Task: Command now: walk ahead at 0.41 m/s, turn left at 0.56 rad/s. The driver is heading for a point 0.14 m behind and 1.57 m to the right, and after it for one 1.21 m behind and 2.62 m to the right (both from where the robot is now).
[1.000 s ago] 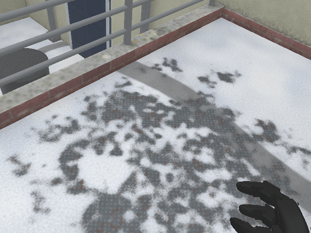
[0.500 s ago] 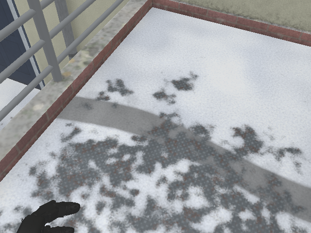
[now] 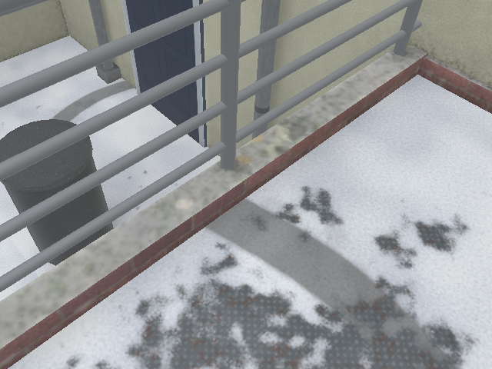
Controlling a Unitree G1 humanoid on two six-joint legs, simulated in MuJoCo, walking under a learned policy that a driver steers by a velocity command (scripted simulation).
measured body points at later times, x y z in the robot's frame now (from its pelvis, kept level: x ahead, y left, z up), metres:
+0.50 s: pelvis +0.17 +0.03 +0.00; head +0.22 +0.02 +0.44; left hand +0.40 +0.25 -0.10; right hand +0.24 -0.27 -0.12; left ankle +0.09 +0.13 -0.73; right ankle +0.26 -0.09 -0.72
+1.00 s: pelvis +0.26 +0.04 -0.01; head +0.30 +0.02 +0.44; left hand +0.60 +0.15 -0.07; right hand +0.24 -0.29 -0.09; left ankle +0.39 +0.10 -0.74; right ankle +0.25 -0.08 -0.73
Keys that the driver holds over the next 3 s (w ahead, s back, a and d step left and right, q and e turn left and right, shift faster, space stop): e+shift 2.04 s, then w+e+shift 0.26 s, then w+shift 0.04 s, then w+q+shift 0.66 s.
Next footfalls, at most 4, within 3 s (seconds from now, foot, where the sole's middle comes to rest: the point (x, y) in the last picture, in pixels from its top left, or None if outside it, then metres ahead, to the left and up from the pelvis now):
0.06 left None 0.13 0.14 -0.77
0.52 right None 0.29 -0.10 -0.77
0.98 left None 0.42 0.07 -0.77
1.42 right None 0.16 -0.06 -0.77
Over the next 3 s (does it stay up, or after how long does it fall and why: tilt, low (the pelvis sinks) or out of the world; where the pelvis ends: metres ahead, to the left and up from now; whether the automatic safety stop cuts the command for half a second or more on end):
stays up -0.03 -0.46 0.00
